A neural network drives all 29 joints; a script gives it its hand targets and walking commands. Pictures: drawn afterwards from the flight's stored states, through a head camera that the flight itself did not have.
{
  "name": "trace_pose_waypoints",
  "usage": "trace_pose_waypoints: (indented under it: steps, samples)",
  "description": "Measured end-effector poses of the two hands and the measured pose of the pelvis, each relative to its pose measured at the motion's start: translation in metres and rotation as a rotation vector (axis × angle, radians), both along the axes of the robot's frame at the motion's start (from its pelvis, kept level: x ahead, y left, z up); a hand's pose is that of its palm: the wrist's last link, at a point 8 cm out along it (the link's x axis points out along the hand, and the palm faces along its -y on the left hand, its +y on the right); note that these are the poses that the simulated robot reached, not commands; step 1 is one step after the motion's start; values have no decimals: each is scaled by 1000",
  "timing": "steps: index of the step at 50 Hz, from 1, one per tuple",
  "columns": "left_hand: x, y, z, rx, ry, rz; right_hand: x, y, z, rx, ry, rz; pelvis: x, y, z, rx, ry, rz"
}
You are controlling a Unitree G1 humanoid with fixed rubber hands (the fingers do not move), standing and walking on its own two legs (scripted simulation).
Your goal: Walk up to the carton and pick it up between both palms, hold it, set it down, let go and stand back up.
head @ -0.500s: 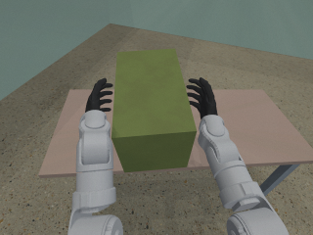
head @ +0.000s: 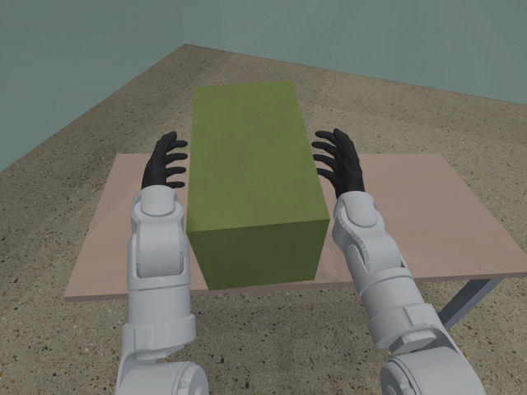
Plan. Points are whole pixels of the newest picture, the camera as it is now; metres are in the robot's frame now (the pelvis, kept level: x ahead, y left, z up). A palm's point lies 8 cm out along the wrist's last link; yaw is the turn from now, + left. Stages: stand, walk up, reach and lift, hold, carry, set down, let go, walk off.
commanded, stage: hold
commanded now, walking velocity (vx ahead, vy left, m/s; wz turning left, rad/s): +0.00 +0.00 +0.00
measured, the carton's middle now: (252, 180) +0.45 +0.02 +0.11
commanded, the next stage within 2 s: none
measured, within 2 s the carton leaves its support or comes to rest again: neither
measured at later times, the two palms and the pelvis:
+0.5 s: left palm (158, 187) +0.35 +0.15 +0.18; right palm (348, 184) +0.36 -0.11 +0.18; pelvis +0.00 +0.00 +0.00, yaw +0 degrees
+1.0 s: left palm (158, 186) +0.36 +0.15 +0.17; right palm (346, 183) +0.36 -0.11 +0.18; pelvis +0.00 +0.00 +0.00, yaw +0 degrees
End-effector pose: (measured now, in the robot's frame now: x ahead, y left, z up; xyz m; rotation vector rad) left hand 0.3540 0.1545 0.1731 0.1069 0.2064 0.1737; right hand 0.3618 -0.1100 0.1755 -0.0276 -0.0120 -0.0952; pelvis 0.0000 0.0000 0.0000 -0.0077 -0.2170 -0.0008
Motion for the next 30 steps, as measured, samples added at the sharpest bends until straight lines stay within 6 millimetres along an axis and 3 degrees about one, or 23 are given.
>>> trace_pose_waypoints:
  steps: [30]
  samples:
    - [-1,-1,0,2,5,3,0,0,1,-3,1,2,-2,-2,0,2,-3,0]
